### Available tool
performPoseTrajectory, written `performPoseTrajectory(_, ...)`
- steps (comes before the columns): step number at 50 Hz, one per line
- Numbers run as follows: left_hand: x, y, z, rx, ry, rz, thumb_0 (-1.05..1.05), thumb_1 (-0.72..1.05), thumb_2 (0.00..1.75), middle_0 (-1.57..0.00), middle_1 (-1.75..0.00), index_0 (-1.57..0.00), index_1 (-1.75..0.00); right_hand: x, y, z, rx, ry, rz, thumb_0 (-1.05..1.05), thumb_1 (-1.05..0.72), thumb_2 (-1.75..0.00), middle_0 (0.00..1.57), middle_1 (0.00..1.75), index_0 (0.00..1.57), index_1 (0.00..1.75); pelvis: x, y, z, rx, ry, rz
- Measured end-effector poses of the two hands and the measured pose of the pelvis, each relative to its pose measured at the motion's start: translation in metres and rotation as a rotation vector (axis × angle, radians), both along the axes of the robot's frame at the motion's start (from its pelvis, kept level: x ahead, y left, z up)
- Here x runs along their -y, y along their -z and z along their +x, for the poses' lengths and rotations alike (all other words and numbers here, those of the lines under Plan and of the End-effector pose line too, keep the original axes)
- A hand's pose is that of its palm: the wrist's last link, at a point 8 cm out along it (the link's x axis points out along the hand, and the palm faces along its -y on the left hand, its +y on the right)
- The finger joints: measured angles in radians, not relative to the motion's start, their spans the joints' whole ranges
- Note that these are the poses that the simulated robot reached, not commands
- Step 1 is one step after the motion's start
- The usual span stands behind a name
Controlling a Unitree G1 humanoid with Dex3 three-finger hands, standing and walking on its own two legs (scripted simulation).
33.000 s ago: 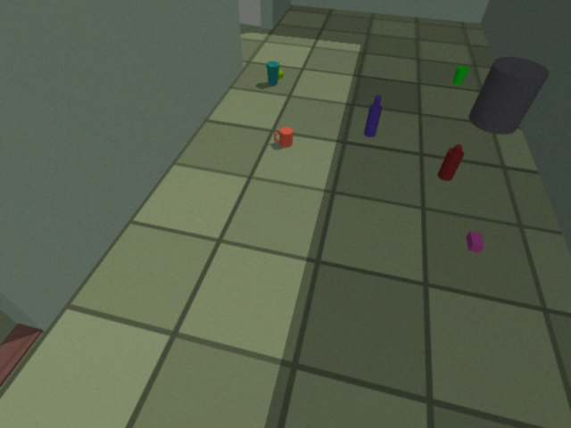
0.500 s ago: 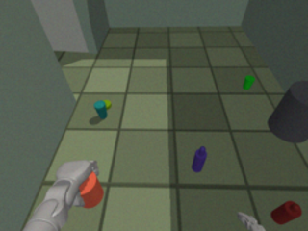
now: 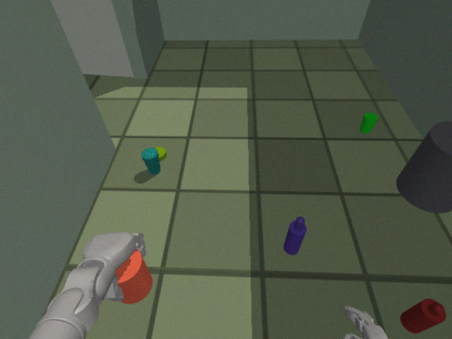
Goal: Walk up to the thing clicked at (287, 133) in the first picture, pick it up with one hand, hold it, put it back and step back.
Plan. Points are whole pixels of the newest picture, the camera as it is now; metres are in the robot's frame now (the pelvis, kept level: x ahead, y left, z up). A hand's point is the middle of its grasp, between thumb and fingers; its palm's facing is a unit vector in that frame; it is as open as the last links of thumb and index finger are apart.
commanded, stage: hold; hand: left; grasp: from above
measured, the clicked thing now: (120, 276) +0.29 +0.23 -0.10
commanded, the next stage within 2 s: crouch in 0.20 s
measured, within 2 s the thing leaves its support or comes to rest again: neither
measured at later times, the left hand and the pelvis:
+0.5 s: hand (119, 271) +0.28 +0.22 -0.06, palm faces -0.49 -0.05 -0.87, open 10.6 cm; pelvis +0.00 +0.00 +0.00, yaw +0 degrees
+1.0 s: hand (148, 282) +0.34 +0.22 -0.27, palm faces -0.44 +0.04 -0.90, open 10.6 cm; pelvis -0.04 +0.00 -0.14, yaw +0 degrees
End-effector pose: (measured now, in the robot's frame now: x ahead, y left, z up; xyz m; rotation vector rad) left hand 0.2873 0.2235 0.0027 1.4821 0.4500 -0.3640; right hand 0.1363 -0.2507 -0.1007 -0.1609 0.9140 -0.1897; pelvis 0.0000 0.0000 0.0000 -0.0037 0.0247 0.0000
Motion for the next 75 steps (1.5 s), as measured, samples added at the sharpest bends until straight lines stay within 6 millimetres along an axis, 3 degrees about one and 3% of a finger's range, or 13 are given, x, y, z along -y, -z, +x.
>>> performPoseTrajectory(21, 0.0, 0.002, 0.006, 0.019, 0.0, 0.006, -0.01, -0.1, 0.67, -0.71, -0.76, -0.59, -0.74, 0.004, 0.002, -0.008, -0.04, 0.018, -0.009, 0.01, -0.91, -0.9, 0.2, 0.3, 0.2, 0.3, -0.001, -0.001, 0.003, -0.001, -0.002, -0.001)
performPoseTrajectory(30, 0.001, 0.031, 0.003, 0.009, 0.015, 0.022, -0.02, -0.11, 0.7, -0.7, -0.78, -0.58, -0.76, 0.009, 0.007, -0.018, -0.08, 0.011, -0.025, 0.01, -0.9, -0.9, 0.2, 0.3, 0.2, 0.3, 0.001, 0.004, -0.001, -0.04, -0.009, -0.002)
performPoseTrajectory(34, 0.002, 0.06, 0.004, -0.009, 0.024, 0.041, -0.02, -0.11, 0.71, -0.69, -0.79, -0.57, -0.77, 0.015, 0.018, -0.031, -0.129, 0.008, -0.043, 0.01, -0.9, -0.9, 0.2, 0.3, 0.2, 0.3, 0.002, 0.015, -0.006, -0.096, -0.016, -0.006)
performPoseTrajectory(39, 0.004, 0.105, 0.011, 0.002, 0.058, 0.059, -0.02, -0.11, 0.71, -0.68, -0.8, -0.56, -0.77, 0.026, 0.047, -0.059, -0.207, 0.015, -0.083, 0.01, -0.9, -0.9, 0.2, 0.3, 0.2, 0.3, 0.002, 0.045, -0.016, -0.2, -0.02, -0.015)
performPoseTrajectory(48, 0.006, 0.198, 0.044, 0.056, 0.062, 0.083, -0.01, -0.09, 0.7, -0.66, -0.81, -0.56, -0.77, 0.038, 0.126, -0.127, -0.376, 0.069, -0.152, 0.01, -0.9, -0.9, 0.2, 0.3, 0.2, 0.3, -0.001, 0.123, -0.037, -0.4, -0.013, -0.031)
performPoseTrajectory(56, 0.008, 0.275, 0.073, 0.065, 0.029, 0.083, -0.01, -0.08, 0.66, -0.68, -0.79, -0.57, -0.76, 0.028, 0.199, -0.171, -0.465, 0.105, -0.144, 0.01, -0.91, -0.9, 0.2, 0.3, 0.2, 0.3, -0.002, 0.194, -0.053, -0.519, -0.009, -0.041)
performPoseTrajectory(63, 0.011, 0.338, 0.081, 0.025, 0.035, 0.066, -0.01, -0.09, 0.66, -0.68, -0.79, -0.57, -0.76, 0.016, 0.252, -0.178, -0.487, 0.081, -0.11, 0.01, -0.91, -0.9, 0.2, 0.3, 0.2, 0.3, -0.001, 0.242, -0.06, -0.591, -0.011, -0.049)
performPoseTrajectory(75, 0.013, 0.419, 0.094, 0.033, 0.042, 0.034, -0.01, -0.11, 0.7, -0.68, -0.79, -0.58, -0.76, 0.022, 0.31, -0.152, -0.468, -0.025, -0.115, 0.01, -0.91, -0.9, 0.2, 0.3, 0.2, 0.3, 0.005, 0.302, -0.059, -0.651, -0.011, -0.062)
